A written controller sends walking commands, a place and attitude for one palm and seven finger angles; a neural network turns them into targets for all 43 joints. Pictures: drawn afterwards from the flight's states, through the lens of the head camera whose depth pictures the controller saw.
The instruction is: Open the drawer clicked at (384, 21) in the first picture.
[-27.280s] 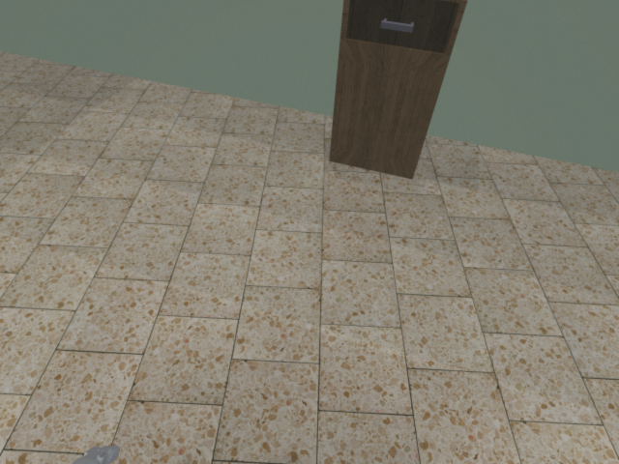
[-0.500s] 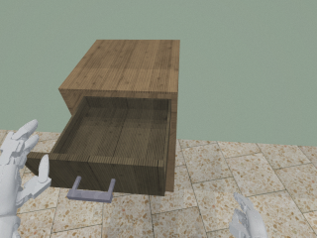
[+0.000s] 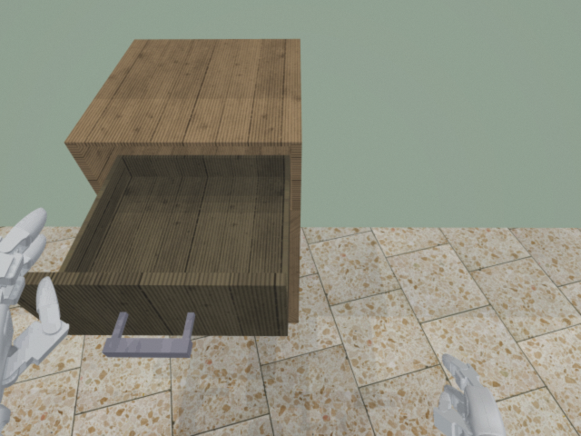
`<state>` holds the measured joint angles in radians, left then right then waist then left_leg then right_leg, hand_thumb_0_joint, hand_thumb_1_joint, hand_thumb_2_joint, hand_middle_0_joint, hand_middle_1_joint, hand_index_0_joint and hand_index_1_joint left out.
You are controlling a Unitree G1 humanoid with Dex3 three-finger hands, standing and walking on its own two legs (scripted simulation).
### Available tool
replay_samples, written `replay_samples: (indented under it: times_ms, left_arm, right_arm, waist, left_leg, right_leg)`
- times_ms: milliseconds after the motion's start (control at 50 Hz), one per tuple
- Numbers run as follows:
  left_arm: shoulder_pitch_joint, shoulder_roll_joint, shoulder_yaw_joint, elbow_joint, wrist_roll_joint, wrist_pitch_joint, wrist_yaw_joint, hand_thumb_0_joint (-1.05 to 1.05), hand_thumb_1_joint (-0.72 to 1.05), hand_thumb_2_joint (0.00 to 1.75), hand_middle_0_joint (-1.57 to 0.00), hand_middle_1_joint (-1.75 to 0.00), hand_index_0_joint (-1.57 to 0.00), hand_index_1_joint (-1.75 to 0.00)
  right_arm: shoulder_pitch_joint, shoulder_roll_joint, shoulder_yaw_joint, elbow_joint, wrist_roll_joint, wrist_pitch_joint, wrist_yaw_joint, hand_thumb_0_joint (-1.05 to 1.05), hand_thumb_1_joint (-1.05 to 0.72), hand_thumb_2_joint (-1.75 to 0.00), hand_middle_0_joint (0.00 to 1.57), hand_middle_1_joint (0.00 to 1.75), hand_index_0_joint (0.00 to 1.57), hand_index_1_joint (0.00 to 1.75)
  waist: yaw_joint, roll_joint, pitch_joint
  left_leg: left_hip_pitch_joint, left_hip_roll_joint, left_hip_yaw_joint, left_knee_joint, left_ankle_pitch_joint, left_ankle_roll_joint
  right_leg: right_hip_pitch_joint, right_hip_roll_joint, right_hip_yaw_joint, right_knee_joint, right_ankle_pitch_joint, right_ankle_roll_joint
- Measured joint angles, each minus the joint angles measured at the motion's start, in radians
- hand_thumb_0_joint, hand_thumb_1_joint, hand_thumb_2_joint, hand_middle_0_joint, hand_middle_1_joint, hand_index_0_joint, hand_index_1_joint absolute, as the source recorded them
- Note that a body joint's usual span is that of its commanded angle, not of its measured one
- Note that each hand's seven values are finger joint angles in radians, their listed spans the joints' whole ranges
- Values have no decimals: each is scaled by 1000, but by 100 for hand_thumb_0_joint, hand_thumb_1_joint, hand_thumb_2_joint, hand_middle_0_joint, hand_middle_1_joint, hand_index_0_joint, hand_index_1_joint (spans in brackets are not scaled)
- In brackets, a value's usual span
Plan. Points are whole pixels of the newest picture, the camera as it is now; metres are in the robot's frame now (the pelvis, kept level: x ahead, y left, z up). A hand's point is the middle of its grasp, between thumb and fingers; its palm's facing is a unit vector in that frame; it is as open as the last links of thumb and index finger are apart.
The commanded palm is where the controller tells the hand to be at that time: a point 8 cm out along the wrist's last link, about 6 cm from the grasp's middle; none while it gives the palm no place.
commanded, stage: step back with the hand held close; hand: left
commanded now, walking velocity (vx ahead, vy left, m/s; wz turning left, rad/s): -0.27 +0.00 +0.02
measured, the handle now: (152, 333) +0.27 +0.23 -0.04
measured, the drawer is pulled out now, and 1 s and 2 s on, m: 0.30 0.30 0.30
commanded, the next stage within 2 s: stop stepping back and stand still in 0.92 s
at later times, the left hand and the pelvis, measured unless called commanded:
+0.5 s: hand (10, 426) +0.11 +0.23 +0.16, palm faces +0.41 -0.82 -0.41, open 7.4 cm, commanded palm +0.05 +0.28 +0.18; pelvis -0.07 +0.00 -0.01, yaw +2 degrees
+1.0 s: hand out of the picture +0.01 +0.21 +0.15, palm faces +0.31 -0.83 -0.47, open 7.4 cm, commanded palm -0.06 +0.27 +0.18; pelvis -0.19 -0.02 -0.01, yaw +2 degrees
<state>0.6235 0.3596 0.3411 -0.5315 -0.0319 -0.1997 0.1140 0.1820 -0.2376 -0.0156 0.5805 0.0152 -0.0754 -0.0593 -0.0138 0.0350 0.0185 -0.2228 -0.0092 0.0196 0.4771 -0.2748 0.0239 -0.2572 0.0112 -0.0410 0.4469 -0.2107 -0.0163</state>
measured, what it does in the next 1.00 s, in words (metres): walks backwards: right foot, then left foot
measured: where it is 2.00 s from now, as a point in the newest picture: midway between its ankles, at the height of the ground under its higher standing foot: outside the picture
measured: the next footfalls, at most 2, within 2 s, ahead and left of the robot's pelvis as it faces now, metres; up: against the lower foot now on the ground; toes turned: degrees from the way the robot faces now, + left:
right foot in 0.70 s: -0.06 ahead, -0.13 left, +0.00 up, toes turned -2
left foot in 0.98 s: -0.13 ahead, +0.12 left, +0.00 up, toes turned +2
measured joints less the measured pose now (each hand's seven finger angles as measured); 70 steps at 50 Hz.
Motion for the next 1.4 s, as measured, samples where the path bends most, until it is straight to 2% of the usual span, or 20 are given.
replay_samples:
  times_ms: [120, 240, 360, 460, 540, 620, 680, 720, 760, 880, 940, 980, 1000, 1080, 1140, 1180, 1220, 1300, 1340, 1400]
  left_arm:
    - [36, 40, 19, -49, 2, 2, 14, 1, 89, 90, -22, -31, -21, -30]
    - [54, 52, 41, -100, 11, -7, 48, 1, 89, 90, -22, -31, -21, -30]
    - [31, 1, 24, -91, 3, -5, 67, 1, 89, 90, -22, -31, -21, -30]
    - [-2, -28, -8, -76, 1, 0, 51, 1, 89, 90, -22, -31, -21, -30]
    - [-16, -4, 9, -65, 7, -6, 47, 1, 89, 90, -22, -31, -21, -30]
    - [4, 25, 43, -64, 11, -4, 60, 1, 89, 90, -22, -31, -21, -30]
    - [14, 36, 54, -86, 3, -5, 57, 1, 89, 90, -21, -31, -21, -30]
    - [2, 30, 51, -86, -1, -14, 45, 1, 89, 90, -21, -30, -21, -30]
    - [-21, 20, 33, -80, -3, -18, 30, 1, 89, 90, -21, -30, -21, -30]
    - [2, 15, 3, -77, -3, -25, 14, 1, 89, 90, -22, -31, -21, -30]
    - [31, 21, 18, -82, 5, -22, 23, 1, 89, 90, -22, -31, -21, -30]
    - [34, 30, 20, -106, 5, -22, 28, 1, 89, 90, -22, -31, -21, -30]
    - [18, 45, 25, -110, 7, -26, 30, 1, 89, 90, -22, -31, -21, -30]
    - [27, 66, 60, -115, -10, -25, 37, 1, 89, 90, -22, -31, -21, -30]
    - [51, 50, 64, -133, -12, -10, 45, 1, 89, 90, -22, -31, -21, -30]
    - [55, 51, 68, -143, -7, -7, 48, 1, 89, 90, -21, -31, -21, -30]
    - [18, 37, 50, -123, 2, -8, 41, 1, 89, 90, -21, -31, -21, -30]
    - [-12, 8, 19, -69, 0, 4, 31, 1, 89, 90, -22, -31, -21, -30]
    - [4, 1, 15, -54, 4, 10, 33, 1, 89, 90, -22, -31, -21, -30]
    - [36, 0, 5, -72, 15, 13, 43, 1, 89, 90, -22, -31, -21, -30]
  right_arm:
    - [4, 10, -12, -24, -6, 8, -8, 1, -91, -90, 20, 30, 20, 29]
    - [17, 43, 3, -43, -41, -28, -18, 1, -91, -90, 20, 30, 20, 29]
    - [13, 58, 30, -15, -51, -50, -21, 1, -90, -90, 20, 30, 20, 30]
    - [19, 46, 25, 18, -24, -31, -2, 1, -90, -90, 20, 30, 20, 30]
    - [26, 37, 25, 21, -20, -23, -4, 1, -90, -90, 20, 30, 20, 30]
    - [32, 47, 19, 5, -36, -43, -6, 1, -90, -90, 20, 30, 20, 30]
    - [30, 54, 19, 6, -33, -67, 4, 1, -90, -90, 20, 30, 20, 30]
    - [10, 53, 25, 15, -27, -74, 12, 1, -90, -90, 20, 30, 20, 30]
    - [-10, 44, 26, 21, -18, -72, 20, 1, -90, -90, 20, 30, 20, 30]
    - [-19, 45, 8, 35, -5, -16, 23, 1, -91, -90, 20, 30, 20, 30]
    - [-6, 41, 17, 21, -13, 2, 6, 1, -91, -90, 20, 30, 20, 30]
    - [7, 18, 12, -3, -18, -4, -1, 1, -91, -90, 20, 30, 20, 30]
    - [3, 20, 1, 1, -19, -12, -2, 1, -91, -90, 20, 30, 20, 30]
    - [-1, 62, -5, 28, -24, -46, 12, 1, -91, -90, 20, 30, 20, 29]
    - [19, 77, 11, 22, -11, -68, 24, 1, -91, -90, 20, 30, 20, 29]
    - [32, 78, 29, 12, -4, -70, 26, 1, -91, -90, 20, 30, 20, 30]
    - [22, 69, 36, 29, -1, -56, 26, 1, -90, -90, 20, 30, 20, 30]
    - [35, 59, 33, 82, -7, -13, 21, 1, -90, -90, 20, 30, 20, 30]
    - [53, 53, 31, 87, -9, -5, 14, 1, -90, -90, 20, 30, 20, 30]
    - [86, 24, 27, 59, -16, -27, 1, 1, -90, -90, 20, 30, 20, 30]
  waist:
    - [-13, -35, 12]
    - [-3, -69, 7]
    - [11, -27, 2]
    - [13, -29, -9]
    - [3, -56, -3]
    - [-2, -56, -7]
    - [9, -58, -6]
    - [23, -48, 6]
    - [17, -19, 27]
    - [-5, -80, 7]
    - [-17, -105, -7]
    - [-29, -73, -8]
    - [-30, -77, 7]
    - [-5, -105, 31]
    - [5, -83, 29]
    - [15, -76, 28]
    - [13, -46, 45]
    - [1, -65, 3]
    - [-12, -81, -29]
    - [-29, -72, -58]
  left_leg:
    - [-48, -14, 4, 30, 8, 10]
    - [-102, -33, 6, 78, 12, 15]
    - [-151, -7, -17, 151, 2, -1]
    - [-163, -14, -31, 251, -123, -10]
    - [-113, -3, -10, 116, 30, 0]
    - [-138, 13, -5, 108, 42, -9]
    - [-161, 29, 4, 113, 56, -18]
    - [-177, 52, 12, 124, 63, -28]
    - [-190, 76, -5, 126, 80, -37]
    - [-262, -4, -18, 463, -164, -42]
    - [-159, 1, -2, 275, -152, -34]
    - [-85, 36, -17, 61, -27, -13]
    - [-102, 33, -23, 58, 38, -14]
    - [-129, 35, -5, 89, 48, -44]
    - [-137, 58, -6, 94, 60, -56]
    - [-161, 65, 0, 135, 46, -57]
    - [-194, 66, -26, 235, -66, -43]
    - [-232, 0, -11, 496, -100, -30]
    - [-174, -9, 20, 419, -118, -15]
    - [-24, 9, 40, 91, -135, 17]
  right_leg:
    - [-50, -15, 3, 36, 5, 9]
    - [-107, -30, 17, 138, -46, 11]
    - [-116, -1, 0, 157, -40, -6]
    - [-120, -7, -6, 146, -14, -13]
    - [-133, -19, -4, 144, 1, 3]
    - [-155, 1, 24, 249, -150, 20]
    - [-92, -3, 22, 207, -134, 27]
    - [-62, 4, 15, 149, -73, 15]
    - [-61, 30, -1, 125, -41, -6]
    - [-105, -18, 19, 92, 17, -19]
    - [-124, -31, 24, 60, 57, -11]
    - [-157, -17, -6, 76, 67, -2]
    - [-183, -21, -10, 113, 42, 9]
    - [-245, 6, 36, 396, -208, 34]
    - [-165, 10, 12, 356, -227, 45]
    - [-74, -5, -2, 196, -140, 37]
    - [-72, 10, -21, 185, -62, -10]
    - [-70, -12, -17, 131, -29, -38]
    - [-68, -21, -13, 84, 3, -34]
    - [-85, -13, -32, 60, 12, -28]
